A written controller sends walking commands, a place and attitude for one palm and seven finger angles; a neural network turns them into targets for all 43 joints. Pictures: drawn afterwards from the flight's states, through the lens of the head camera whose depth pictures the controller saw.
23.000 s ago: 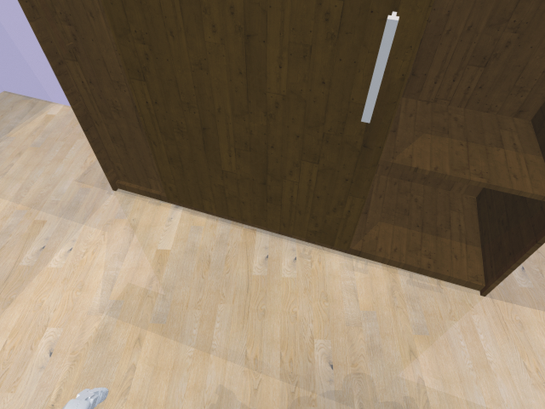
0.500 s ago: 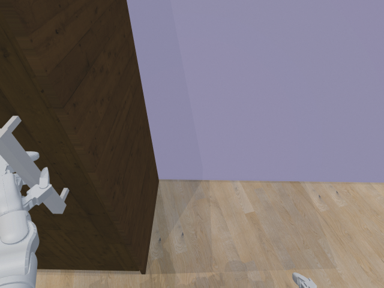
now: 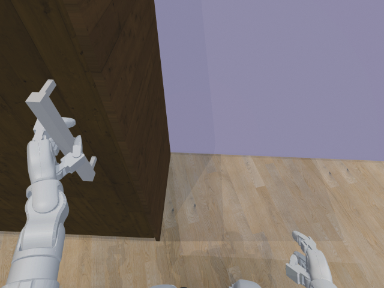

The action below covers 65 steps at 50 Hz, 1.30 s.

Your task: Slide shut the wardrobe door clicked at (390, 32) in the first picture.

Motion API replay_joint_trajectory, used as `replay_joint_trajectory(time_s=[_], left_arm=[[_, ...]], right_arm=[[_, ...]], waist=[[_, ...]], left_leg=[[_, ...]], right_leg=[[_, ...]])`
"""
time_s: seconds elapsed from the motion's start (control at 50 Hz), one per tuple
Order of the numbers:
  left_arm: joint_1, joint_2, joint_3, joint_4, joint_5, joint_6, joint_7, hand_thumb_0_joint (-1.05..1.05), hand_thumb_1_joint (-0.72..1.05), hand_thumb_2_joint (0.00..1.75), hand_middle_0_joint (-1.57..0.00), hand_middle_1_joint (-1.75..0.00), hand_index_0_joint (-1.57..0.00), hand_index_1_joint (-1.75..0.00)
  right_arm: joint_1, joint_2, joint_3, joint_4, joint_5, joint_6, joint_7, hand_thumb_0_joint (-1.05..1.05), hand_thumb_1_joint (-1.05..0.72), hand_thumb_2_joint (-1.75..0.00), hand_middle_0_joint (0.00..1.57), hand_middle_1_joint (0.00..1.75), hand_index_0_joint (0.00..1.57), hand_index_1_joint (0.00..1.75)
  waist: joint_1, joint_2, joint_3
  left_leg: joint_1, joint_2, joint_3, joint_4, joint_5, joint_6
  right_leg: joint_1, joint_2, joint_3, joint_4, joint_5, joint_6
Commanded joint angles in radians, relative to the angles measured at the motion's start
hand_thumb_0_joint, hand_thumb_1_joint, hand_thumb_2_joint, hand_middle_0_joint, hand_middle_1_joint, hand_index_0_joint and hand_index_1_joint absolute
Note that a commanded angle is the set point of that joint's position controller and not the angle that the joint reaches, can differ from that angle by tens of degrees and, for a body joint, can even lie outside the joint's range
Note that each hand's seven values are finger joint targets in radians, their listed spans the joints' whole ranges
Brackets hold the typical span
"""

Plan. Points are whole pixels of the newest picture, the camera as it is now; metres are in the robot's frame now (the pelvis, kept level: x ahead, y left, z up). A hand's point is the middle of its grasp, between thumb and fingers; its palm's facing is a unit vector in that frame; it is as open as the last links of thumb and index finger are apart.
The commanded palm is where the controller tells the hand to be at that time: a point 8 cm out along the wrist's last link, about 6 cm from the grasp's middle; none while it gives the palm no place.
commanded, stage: stop walking and hold the door there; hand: left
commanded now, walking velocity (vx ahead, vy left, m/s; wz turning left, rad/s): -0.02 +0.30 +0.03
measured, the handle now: (72, 137) +0.38 +0.29 +0.09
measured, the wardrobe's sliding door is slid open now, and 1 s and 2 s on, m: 0.00 0.00 0.00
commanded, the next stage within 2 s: loosen the grip on the handle in 1.28 s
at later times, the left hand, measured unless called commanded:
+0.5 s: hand (75, 156) +0.33 +0.26 +0.10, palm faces +0.18 -0.98 -0.07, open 6.1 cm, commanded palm +0.30 +0.27 +0.10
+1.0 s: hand (72, 157) +0.32 +0.26 +0.10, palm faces +0.13 -0.99 -0.09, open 6.1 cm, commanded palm +0.30 +0.27 +0.10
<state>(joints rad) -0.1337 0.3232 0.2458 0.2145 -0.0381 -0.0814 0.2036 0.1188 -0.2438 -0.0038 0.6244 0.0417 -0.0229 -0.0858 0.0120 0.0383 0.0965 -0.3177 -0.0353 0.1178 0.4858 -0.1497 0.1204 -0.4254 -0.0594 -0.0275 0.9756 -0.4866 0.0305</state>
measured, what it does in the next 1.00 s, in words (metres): steps to the left: right foot, then left foot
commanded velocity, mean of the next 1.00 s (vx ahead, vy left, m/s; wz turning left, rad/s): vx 0.01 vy -0.03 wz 0.02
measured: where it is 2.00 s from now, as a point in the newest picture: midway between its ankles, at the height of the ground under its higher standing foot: outside the picture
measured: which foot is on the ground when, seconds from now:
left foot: down 0.00-0.16, up 0.18-0.34, down 0.36-1.00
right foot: up 0.00-0.16, down 0.18-0.34, up 0.36-0.58, down 0.60-1.00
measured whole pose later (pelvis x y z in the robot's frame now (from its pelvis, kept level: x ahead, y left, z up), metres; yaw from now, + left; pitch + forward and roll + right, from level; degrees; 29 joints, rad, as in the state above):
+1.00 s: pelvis -0.01 +0.14 +0.01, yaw +1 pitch +0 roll +0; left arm -0.15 0.13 -0.07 0.17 -0.06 -0.09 0.17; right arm 0.16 -0.23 0.03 0.64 0.01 -0.06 -0.08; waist 0.03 0.02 0.04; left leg -0.27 0.02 0.03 0.46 -0.18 0.00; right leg -0.17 0.02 -0.04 0.47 -0.30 -0.03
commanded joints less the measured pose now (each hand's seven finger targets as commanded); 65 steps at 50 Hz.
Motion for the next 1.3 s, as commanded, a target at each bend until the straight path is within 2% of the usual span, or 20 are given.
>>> replay_joint_trajectory(time_s=[0.0,0.1,0.12,0.14,0.16,0.18,0.22,0.26,0.3,0.32,0.34,0.36,0.38,0.46,0.52,0.6,0.64,0.8,0.94,1.28], left_arm=[[-0.263,0.091,-0.115,-0.296,0.011,-0.049,-0.047,0.00,0.90,0.90,-0.45,-1.40,-0.45,-1.40],[-0.259,0.152,-0.064,-0.275,-0.009,-0.009,-0.037,0.00,0.90,0.90,-0.45,-1.40,-0.45,-1.40],[-0.259,0.166,-0.066,-0.272,-0.006,-0.024,-0.039,0.00,0.90,0.90,-0.45,-1.40,-0.45,-1.40],[-0.276,0.188,-0.055,-0.249,-0.009,-0.051,-0.039,0.00,0.90,0.90,-0.45,-1.40,-0.45,-1.40],[-0.301,0.155,-0.051,-0.253,-0.032,-0.057,-0.029,0.00,0.90,0.90,-0.45,-1.40,-0.45,-1.40],[-0.334,0.133,-0.062,-0.246,-0.021,-0.070,-0.042,0.00,0.90,0.90,-0.45,-1.40,-0.45,-1.40],[-0.398,0.130,-0.049,-0.288,0.004,-0.106,-0.042,0.00,0.90,0.90,-0.45,-1.40,-0.45,-1.40],[-0.400,0.097,-0.068,-0.320,0.017,-0.120,-0.057,0.00,0.90,0.90,-0.45,-1.40,-0.45,-1.40],[-0.409,0.031,-0.158,-0.458,0.003,-0.125,-0.076,0.00,0.90,0.90,-0.45,-1.40,-0.45,-1.40],[-0.423,-0.021,-0.215,-0.568,-0.007,-0.140,-0.084,0.00,0.90,0.90,-0.45,-1.40,-0.45,-1.40],[-0.476,-0.090,-0.282,-0.626,-0.005,-0.152,-0.089,0.00,0.90,0.90,-0.45,-1.40,-0.45,-1.40],[-0.447,-0.159,-0.344,-0.533,0.004,-0.139,-0.102,0.00,0.90,0.90,-0.45,-1.40,-0.45,-1.40],[-0.427,-0.178,-0.355,-0.551,-0.027,-0.126,-0.113,0.00,0.90,0.90,-0.45,-1.40,-0.45,-1.40],[-0.501,-0.144,-0.365,-0.544,0.006,-0.098,-0.106,0.00,0.90,0.90,-0.45,-1.40,-0.45,-1.40],[-0.512,-0.166,-0.402,-0.489,0.007,-0.088,-0.115,0.00,0.90,0.90,-0.45,-1.40,-0.45,-1.40],[-0.478,-0.077,-0.322,-0.392,0.017,-0.073,-0.111,0.00,0.90,0.90,-0.45,-1.40,-0.45,-1.40],[-0.496,-0.162,-0.391,-0.354,-0.004,-0.068,-0.120,0.00,0.90,0.90,-0.45,-1.40,-0.45,-1.40],[-0.405,-0.176,-0.400,-0.287,-0.001,-0.092,-0.115,0.00,0.90,0.90,-0.45,-1.40,-0.45,-1.40],[-0.338,-0.246,-0.489,-0.326,0.009,-0.098,-0.115,0.00,0.90,0.90,-0.45,-1.40,-0.45,-1.40],[-0.234,-0.205,-0.461,-0.284,0.008,-0.100,-0.105,0.00,0.90,0.90,-0.45,-1.40,-0.45,-1.40]], right_arm=[[-0.058,-0.127,-0.025,-0.109,-0.008,-0.077,0.012,0.00,-0.90,-0.90,0.20,0.30,0.20,0.30],[-0.098,-0.115,-0.011,-0.128,-0.040,-0.073,0.037,0.00,-0.90,-0.90,0.20,0.30,0.20,0.30],[-0.097,-0.113,-0.009,-0.122,-0.036,-0.061,0.052,0.00,-0.90,-0.90,0.20,0.30,0.20,0.30],[-0.098,-0.125,-0.005,-0.124,-0.023,-0.055,0.051,0.00,-0.90,-0.90,0.20,0.30,0.20,0.30],[-0.086,-0.106,0.011,-0.105,-0.029,-0.069,0.048,0.00,-0.90,-0.90,0.20,0.30,0.20,0.30],[-0.034,-0.087,0.013,-0.073,-0.021,-0.072,0.054,0.00,-0.90,-0.90,0.20,0.30,0.20,0.30],[-0.090,-0.075,0.015,-0.073,-0.019,-0.066,0.032,0.00,-0.90,-0.90,0.20,0.30,0.20,0.30],[-0.112,-0.050,0.017,-0.084,-0.020,-0.041,0.011,0.00,-0.90,-0.90,0.20,0.30,0.20,0.30],[-0.085,-0.054,0.005,-0.100,-0.022,-0.036,-0.001,0.00,-0.90,-0.90,0.20,0.30,0.20,0.30],[-0.075,-0.100,-0.014,-0.134,-0.024,-0.056,0.003,0.00,-0.90,-0.90,0.20,0.30,0.20,0.30],[-0.047,-0.098,-0.019,-0.134,-0.017,-0.075,0.015,0.00,-0.90,-0.90,0.20,0.30,0.20,0.30],[-0.015,-0.085,-0.031,-0.120,-0.009,-0.089,0.024,0.00,-0.90,-0.90,0.20,0.30,0.20,0.30],[-0.042,-0.061,-0.018,-0.104,-0.012,-0.101,0.027,0.00,-0.90,-0.90,0.20,0.30,0.20,0.30],[-0.050,-0.069,-0.011,-0.078,-0.029,-0.118,0.044,0.00,-0.90,-0.90,0.20,0.30,0.20,0.30],[-0.043,-0.070,0.001,-0.097,-0.030,-0.114,0.051,0.00,-0.90,-0.90,0.20,0.30,0.20,0.30],[-0.046,-0.048,0.019,-0.099,-0.031,-0.098,0.028,0.00,-0.90,-0.90,0.20,0.30,0.20,0.30],[-0.050,-0.039,0.024,-0.093,-0.026,-0.093,0.024,0.00,-0.90,-0.90,0.20,0.30,0.20,0.30],[-0.043,-0.064,0.019,-0.099,-0.038,-0.073,0.004,0.00,-0.90,-0.90,0.20,0.30,0.20,0.30],[-0.017,-0.061,0.014,-0.118,-0.037,-0.081,0.007,0.00,-0.90,-0.90,0.20,0.30,0.20,0.30],[-0.010,-0.072,0.015,-0.104,-0.043,-0.063,0.000,0.00,-0.90,-0.90,0.20,0.30,0.20,0.30]], waist=[[-0.017,0.125,-0.314],[0.046,0.140,-0.317],[0.058,-0.091,-0.276],[0.049,-0.379,-0.192],[0.013,-0.227,-0.189],[-0.018,-0.297,-0.302],[-0.011,-0.315,-0.262],[-0.012,-0.222,-0.259],[-0.052,0.030,-0.302],[-0.047,0.293,-0.372],[-0.049,0.358,-0.419],[-0.057,0.151,-0.342],[-0.048,0.174,-0.396],[-0.049,0.203,-0.390],[-0.046,0.179,-0.393],[-0.050,-0.070,-0.366],[-0.047,-0.216,-0.334],[-0.036,0.050,-0.331],[-0.040,0.010,-0.376],[-0.038,-0.058,-0.327]], left_leg=[[0.240,0.243,-0.202,-0.216,0.129,-0.028],[0.032,0.119,-0.117,-0.185,0.020,-0.248],[-0.083,0.057,-0.126,0.178,-0.124,-0.282],[-0.282,-0.003,-0.244,0.645,-0.421,-0.229],[-0.297,0.059,-0.324,0.775,-0.356,-0.199],[-0.317,0.067,-0.322,0.784,-0.335,-0.196],[-0.259,0.105,-0.236,0.600,-0.358,-0.184],[-0.026,0.078,-0.112,0.251,-0.282,-0.146],[0.290,0.029,0.010,-0.014,0.096,-0.159],[0.400,0.243,-0.268,-0.056,0.376,-0.078],[0.359,0.354,-0.462,-0.122,0.426,0.013],[0.274,0.362,-0.477,-0.135,0.276,0.058],[0.325,0.378,-0.548,-0.155,0.189,0.085],[0.299,0.338,-0.341,-0.104,0.220,0.024],[0.255,0.334,-0.333,-0.080,0.179,0.007],[0.125,0.178,-0.180,0.042,0.003,-0.089],[0.127,0.096,-0.139,0.141,-0.055,-0.121],[0.237,0.227,-0.280,-0.107,0.142,-0.049],[0.304,0.187,-0.194,-0.065,0.284,-0.077],[0.293,0.150,-0.148,-0.060,0.294,-0.094]], right_leg=[[0.041,-0.004,-0.072,0.012,-0.045,-0.010],[0.442,-0.038,-0.124,-0.553,0.072,-0.101],[0.456,-0.259,0.095,-0.732,0.201,-0.195],[0.357,-0.592,0.517,-0.779,0.418,-0.315],[0.299,-0.614,0.347,-0.679,0.750,-0.269],[0.428,-0.528,0.228,-0.572,0.919,-0.235],[0.462,-0.433,0.067,-0.486,1.053,-0.139],[0.346,-0.320,-0.036,-0.426,0.930,-0.098],[0.168,-0.172,-0.124,-0.204,0.569,-0.035],[0.004,-0.043,-0.116,0.025,0.109,0.005],[-0.008,0.033,-0.032,0.201,-0.190,0.001],[-0.027,0.056,0.003,0.207,-0.153,0.001],[-0.075,0.045,0.041,0.211,-0.136,0.007],[0.098,0.031,0.031,-0.141,0.010,-0.011],[0.212,0.070,0.020,-0.349,0.102,-0.027],[0.295,-0.052,0.157,-0.605,0.317,-0.065],[0.239,-0.139,0.243,-0.645,0.336,-0.118],[0.212,0.029,0.049,-0.519,0.277,-0.024],[0.229,0.008,0.052,-0.564,0.410,-0.029],[0.220,-0.025,0.049,-0.623,0.490,-0.029]])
